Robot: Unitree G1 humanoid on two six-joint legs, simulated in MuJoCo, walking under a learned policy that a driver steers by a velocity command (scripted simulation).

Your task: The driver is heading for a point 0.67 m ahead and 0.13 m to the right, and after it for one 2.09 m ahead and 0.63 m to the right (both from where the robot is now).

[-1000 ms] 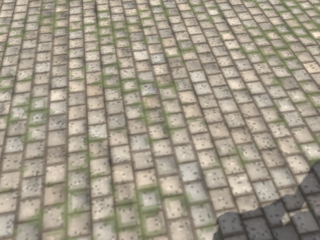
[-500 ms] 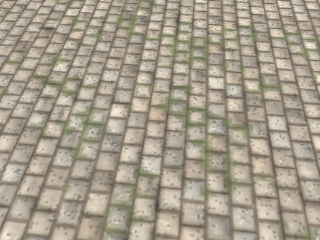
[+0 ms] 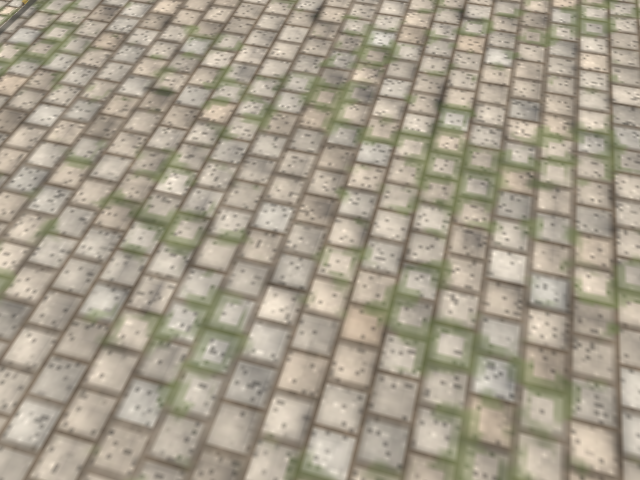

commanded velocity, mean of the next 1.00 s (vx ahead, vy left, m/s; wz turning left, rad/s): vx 0.50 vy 0.00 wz -0.22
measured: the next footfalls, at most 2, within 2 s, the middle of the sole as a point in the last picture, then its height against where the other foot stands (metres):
left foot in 0.46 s outside the picture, level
right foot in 1.00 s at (380, 400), level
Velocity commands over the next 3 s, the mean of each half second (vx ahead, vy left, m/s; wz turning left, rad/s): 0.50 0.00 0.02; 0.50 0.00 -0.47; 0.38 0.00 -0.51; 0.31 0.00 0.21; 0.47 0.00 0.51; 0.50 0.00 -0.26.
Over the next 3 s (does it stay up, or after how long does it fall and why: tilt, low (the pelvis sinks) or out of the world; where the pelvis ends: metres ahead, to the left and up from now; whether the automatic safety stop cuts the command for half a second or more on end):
stays up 1.34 -0.26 0.01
